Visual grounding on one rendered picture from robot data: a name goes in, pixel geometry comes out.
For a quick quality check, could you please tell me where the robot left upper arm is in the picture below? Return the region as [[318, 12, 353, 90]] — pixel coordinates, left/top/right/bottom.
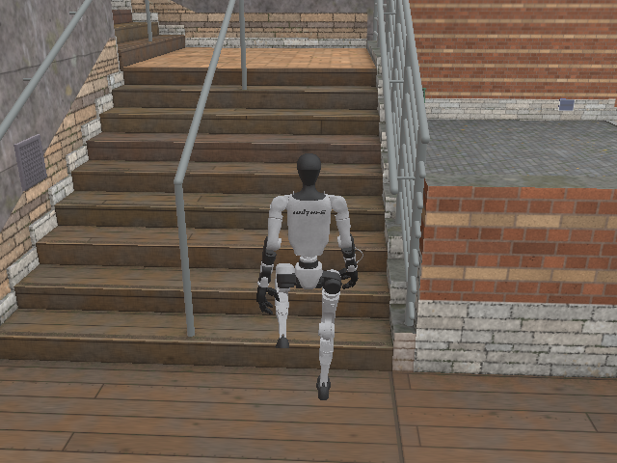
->
[[266, 195, 289, 251]]

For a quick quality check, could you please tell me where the left robot hand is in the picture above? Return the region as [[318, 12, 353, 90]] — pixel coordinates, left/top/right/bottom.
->
[[256, 286, 280, 314]]

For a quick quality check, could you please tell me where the right robot hand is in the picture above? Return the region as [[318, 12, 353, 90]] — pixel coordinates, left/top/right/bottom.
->
[[338, 268, 358, 289]]

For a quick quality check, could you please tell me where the robot right upper arm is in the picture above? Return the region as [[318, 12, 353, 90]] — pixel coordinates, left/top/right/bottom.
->
[[329, 195, 352, 249]]

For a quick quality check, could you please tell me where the robot left forearm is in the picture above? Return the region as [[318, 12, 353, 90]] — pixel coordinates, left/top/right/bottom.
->
[[257, 236, 277, 287]]

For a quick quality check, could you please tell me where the robot right forearm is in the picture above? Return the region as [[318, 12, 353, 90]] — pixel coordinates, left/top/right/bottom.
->
[[341, 233, 358, 272]]

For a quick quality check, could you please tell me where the left robot thigh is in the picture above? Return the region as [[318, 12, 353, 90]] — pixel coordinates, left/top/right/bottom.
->
[[276, 263, 296, 292]]

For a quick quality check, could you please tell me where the robot right foot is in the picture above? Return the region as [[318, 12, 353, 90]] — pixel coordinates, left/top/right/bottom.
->
[[316, 375, 331, 400]]

